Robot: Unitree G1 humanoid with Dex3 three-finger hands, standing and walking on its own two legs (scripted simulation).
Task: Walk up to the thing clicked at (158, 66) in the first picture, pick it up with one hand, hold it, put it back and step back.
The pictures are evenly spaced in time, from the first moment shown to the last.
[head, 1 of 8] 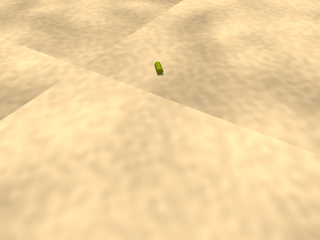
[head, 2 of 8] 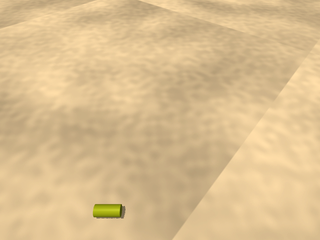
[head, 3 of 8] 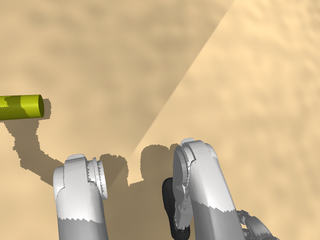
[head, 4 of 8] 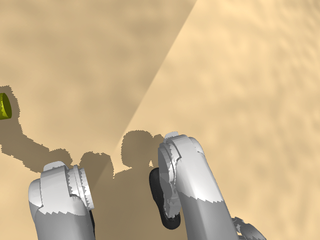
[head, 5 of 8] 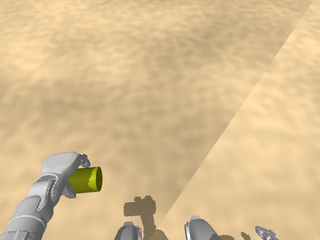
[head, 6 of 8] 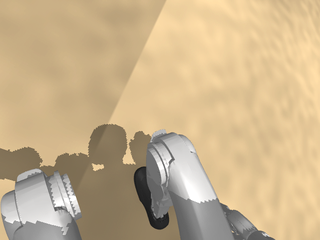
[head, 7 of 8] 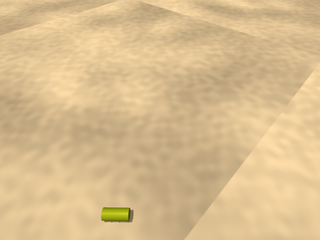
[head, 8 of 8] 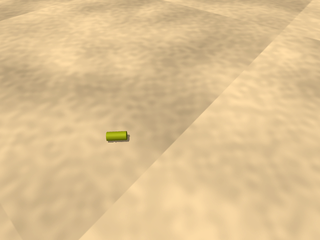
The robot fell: no
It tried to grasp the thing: yes
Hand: left
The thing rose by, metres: 0.67
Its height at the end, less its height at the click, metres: +0.00
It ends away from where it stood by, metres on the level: 0.02
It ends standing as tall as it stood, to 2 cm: yes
